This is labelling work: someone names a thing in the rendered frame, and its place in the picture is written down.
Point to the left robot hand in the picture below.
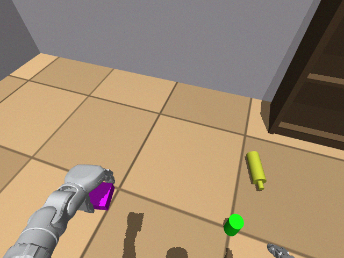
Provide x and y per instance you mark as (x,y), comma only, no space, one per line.
(88,177)

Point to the right robot hand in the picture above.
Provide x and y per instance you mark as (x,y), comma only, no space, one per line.
(278,252)

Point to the left robot arm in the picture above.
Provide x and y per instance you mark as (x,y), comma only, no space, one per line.
(44,227)

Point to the bookshelf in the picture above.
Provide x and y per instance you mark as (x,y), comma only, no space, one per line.
(309,102)

